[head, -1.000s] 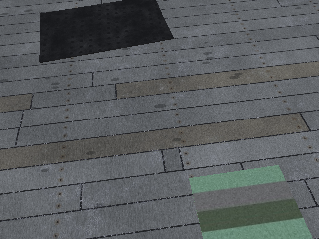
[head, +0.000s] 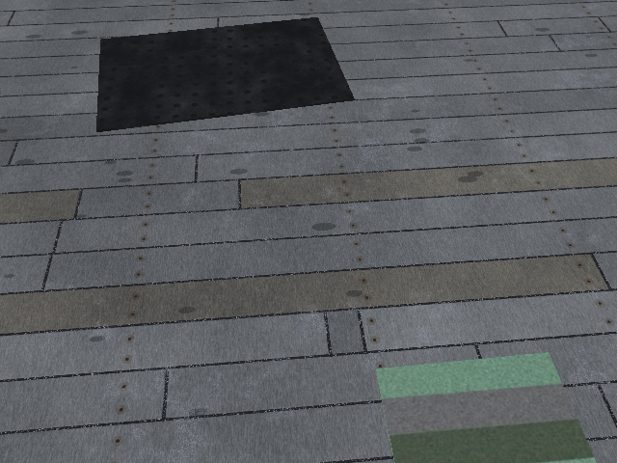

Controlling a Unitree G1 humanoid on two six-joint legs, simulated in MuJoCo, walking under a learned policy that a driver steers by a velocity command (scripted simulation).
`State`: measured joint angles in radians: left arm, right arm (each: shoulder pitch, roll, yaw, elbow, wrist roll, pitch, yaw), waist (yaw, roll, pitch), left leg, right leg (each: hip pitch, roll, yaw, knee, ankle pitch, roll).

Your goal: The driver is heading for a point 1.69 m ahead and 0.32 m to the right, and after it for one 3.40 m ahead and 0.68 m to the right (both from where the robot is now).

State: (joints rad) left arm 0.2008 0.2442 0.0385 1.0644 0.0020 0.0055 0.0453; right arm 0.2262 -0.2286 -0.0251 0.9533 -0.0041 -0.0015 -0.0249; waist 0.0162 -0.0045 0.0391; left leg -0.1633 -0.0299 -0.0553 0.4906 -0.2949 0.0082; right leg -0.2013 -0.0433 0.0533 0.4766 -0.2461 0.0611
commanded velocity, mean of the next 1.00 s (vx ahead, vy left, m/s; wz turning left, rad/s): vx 0.02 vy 0.00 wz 0.00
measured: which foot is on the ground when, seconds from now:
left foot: down 0.00-1.00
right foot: down 0.00-1.00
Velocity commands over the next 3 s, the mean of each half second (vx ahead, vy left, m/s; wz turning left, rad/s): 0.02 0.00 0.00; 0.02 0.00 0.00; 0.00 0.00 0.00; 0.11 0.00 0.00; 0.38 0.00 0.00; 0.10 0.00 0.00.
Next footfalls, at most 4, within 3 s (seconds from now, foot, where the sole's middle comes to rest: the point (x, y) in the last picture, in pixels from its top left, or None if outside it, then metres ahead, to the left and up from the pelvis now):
2.44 left None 0.43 0.10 -0.77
2.82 right None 0.44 -0.13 -0.77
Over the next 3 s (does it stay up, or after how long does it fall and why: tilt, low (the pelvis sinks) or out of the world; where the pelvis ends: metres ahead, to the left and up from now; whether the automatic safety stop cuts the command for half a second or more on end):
stays up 0.38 0.00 0.00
